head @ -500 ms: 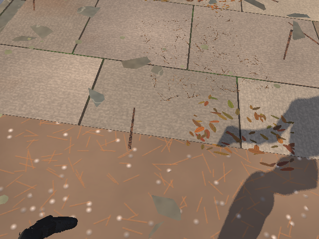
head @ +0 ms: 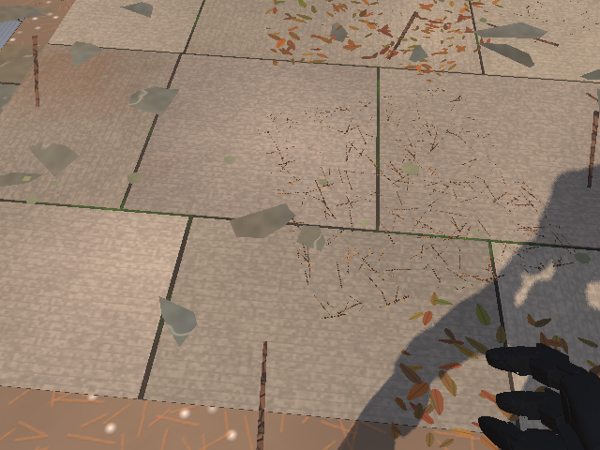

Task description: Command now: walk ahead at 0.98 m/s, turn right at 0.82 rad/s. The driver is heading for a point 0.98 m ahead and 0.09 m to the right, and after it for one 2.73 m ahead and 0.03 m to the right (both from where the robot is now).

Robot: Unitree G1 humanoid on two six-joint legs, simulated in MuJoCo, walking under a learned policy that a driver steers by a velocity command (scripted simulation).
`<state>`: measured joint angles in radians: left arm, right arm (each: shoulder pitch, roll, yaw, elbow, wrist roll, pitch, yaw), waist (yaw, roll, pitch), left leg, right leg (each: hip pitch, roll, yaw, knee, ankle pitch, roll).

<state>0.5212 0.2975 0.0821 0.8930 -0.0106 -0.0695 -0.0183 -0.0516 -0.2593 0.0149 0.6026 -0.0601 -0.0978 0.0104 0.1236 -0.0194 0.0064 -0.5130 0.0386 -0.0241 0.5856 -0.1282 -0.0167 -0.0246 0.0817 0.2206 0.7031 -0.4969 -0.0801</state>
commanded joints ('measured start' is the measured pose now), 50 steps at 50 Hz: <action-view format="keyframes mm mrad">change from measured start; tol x32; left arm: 1 -97 56 -11 -168 -12 -12 13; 15 -581 29 -63 -339 44 66 -89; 20 21 178 9 -120 53 52 -26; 50 -310 136 -32 -284 14 -59 29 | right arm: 1 437 -286 -115 63 -12 18 -34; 22 551 -131 -55 98 67 5 -16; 36 93 -29 -21 87 59 48 63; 43 735 -227 -113 276 39 62 22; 50 252 -163 -101 62 81 10 15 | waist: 1 -224 316 -284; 15 -108 42 147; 22 -37 -248 -402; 31 -134 31 144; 41 -272 -103 -67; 44 -267 323 -114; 50 -46 -86 24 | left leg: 1 835 431 -810 -363 -787 146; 7 497 244 -93 -374 -47 68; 18 520 220 282 -148 1189 54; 20 328 183 268 412 967 80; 21 43 -8 248 850 -247 53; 22 -241 -55 29 1099 -368 42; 36 -67 28 147 158 347 126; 41 243 -157 229 85 147 193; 45 1015 236 -582 -58 678 549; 50 256 77 -438 -349 381 390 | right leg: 1 -762 -40 -117 686 94 -40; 18 -255 23 -391 45 395 -127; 20 201 20 -276 -73 317 -175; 22 579 -435 539 -276 229 -351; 29 -211 -272 -31 -578 311 -139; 36 -101 -180 -407 -670 956 19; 41 141 -261 -443 -178 1716 86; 42 55 -261 -428 147 1682 85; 44 -611 34 -356 998 -59 140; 50 -577 -117 -76 591 94 127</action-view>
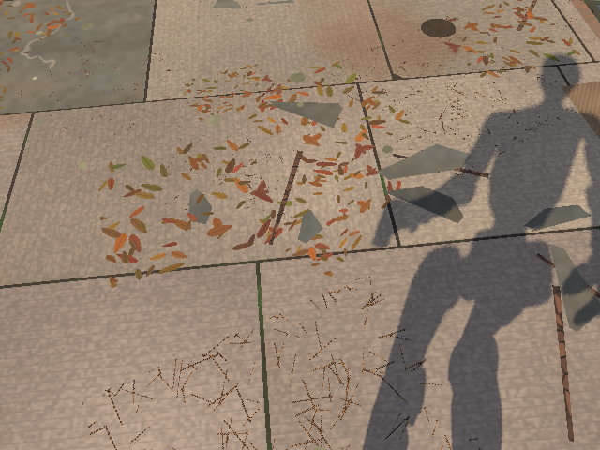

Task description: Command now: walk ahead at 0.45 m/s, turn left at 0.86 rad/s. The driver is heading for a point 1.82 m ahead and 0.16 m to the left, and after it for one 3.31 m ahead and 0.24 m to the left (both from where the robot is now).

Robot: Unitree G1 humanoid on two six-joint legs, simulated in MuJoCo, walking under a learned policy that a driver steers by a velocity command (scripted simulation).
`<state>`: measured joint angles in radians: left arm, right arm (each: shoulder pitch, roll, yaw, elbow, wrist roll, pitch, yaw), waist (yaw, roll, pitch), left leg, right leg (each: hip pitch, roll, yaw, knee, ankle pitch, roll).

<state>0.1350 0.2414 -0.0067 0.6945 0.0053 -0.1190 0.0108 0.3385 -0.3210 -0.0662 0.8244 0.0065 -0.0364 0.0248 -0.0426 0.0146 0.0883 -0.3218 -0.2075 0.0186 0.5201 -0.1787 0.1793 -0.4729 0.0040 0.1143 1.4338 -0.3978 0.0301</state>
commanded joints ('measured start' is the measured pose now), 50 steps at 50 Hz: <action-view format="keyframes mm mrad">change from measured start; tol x64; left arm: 1 48 183 55 -102 12 -4 6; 50 224 397 187 -145 3 158 -4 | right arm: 1 -159 -117 -25 -168 22 -52 -8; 50 -247 0 -27 -274 -42 29 -51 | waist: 1 128 -131 -30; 50 73 -434 -199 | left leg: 1 -46 266 -402 -278 501 161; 14 -348 123 -226 961 -455 -258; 32 87 601 -405 -255 -34 112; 46 215 563 3 -80 338 -4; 50 -432 231 129 612 -504 -282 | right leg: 1 -65 -43 0 -307 16 33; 12 731 -273 303 -955 1186 -116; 32 -131 18 -70 -532 -158 7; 50 526 -356 455 -1030 873 -360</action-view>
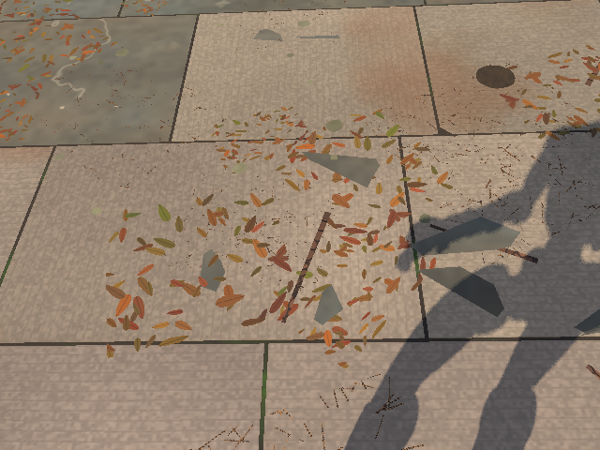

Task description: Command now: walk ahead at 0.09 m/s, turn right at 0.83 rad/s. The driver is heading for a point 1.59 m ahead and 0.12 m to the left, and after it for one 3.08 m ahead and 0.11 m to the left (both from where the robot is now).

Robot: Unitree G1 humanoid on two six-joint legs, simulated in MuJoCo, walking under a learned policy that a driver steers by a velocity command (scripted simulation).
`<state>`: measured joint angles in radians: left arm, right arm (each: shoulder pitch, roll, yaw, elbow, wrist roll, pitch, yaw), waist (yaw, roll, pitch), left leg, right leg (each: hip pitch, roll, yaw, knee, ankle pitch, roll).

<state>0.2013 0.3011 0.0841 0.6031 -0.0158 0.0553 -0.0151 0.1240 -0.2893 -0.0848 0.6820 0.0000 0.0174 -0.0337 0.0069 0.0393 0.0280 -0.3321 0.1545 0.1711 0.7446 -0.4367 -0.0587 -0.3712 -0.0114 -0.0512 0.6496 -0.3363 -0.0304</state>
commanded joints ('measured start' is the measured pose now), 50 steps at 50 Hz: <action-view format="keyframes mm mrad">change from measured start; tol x32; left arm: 1 215 263 83 -48 31 -45 9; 50 -16 140 29 17 32 -55 54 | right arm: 1 -116 -79 -20 -136 -27 -37 10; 50 -21 -77 -13 -172 12 23 21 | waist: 1 114 -261 -262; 23 -8 215 -153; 50 43 -160 -95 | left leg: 1 -473 -137 -230 519 -248 -19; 21 69 -52 -338 -228 759 154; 24 314 161 -812 -408 608 416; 36 6 -88 -666 -365 262 192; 39 -365 -248 -385 191 -157 46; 50 -319 -116 -223 250 41 -59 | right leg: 1 474 -350 657 -306 415 -359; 3 386 -277 633 -408 -345 -257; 16 145 -184 300 -274 444 -177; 24 -218 126 138 405 -373 69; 36 174 106 130 -231 127 68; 39 247 -398 651 -421 112 -201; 50 358 -263 169 -325 534 -220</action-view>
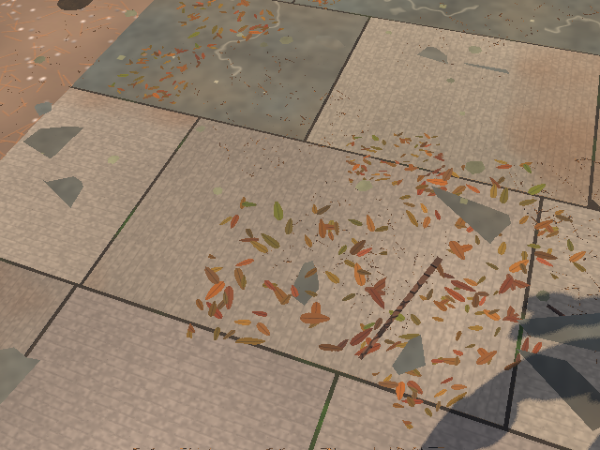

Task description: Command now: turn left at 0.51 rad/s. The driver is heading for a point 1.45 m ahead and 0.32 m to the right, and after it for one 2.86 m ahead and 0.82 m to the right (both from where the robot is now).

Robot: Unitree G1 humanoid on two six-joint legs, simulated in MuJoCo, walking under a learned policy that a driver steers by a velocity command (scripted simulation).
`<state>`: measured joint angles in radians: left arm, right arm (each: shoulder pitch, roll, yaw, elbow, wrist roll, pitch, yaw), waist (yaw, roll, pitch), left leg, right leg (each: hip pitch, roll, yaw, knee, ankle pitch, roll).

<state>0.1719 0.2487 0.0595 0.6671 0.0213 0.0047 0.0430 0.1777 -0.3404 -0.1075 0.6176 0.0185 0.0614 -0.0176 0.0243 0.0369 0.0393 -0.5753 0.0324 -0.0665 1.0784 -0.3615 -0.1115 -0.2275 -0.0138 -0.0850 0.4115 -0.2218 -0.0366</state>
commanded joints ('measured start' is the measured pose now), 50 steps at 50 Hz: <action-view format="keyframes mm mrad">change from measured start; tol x32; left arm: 1 2 204 57 -47 -11 -3 -11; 32 -206 98 8 -87 9 24 -154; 36 325 208 67 59 -8 -1 -95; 50 262 137 12 130 -1 -122 -69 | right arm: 1 -77 -21 15 -108 -9 -21 7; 50 -61 7 70 104 -9 -93 69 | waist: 1 22 -167 -111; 31 -74 52 163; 38 103 -297 -322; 50 25 -66 126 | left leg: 1 -28 5 29 -137 -45 0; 6 213 -33 77 -477 3 56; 10 763 278 -175 -664 618 257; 13 630 327 -346 -906 -412 339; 29 604 305 262 -1054 -39 202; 35 666 296 409 -487 1171 194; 36 470 271 402 -141 1078 168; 38 -175 -25 137 428 -138 73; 50 -200 39 55 -81 386 169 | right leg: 1 198 -263 186 -82 436 -214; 7 106 -231 160 16 461 -162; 11 -316 -25 19 338 -356 76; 18 -667 -100 165 779 3 50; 30 -639 -131 7 497 90 -49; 36 241 145 -90 301 -141 -209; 38 570 -225 878 -133 -677 -329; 50 113 -55 41 -332 372 -4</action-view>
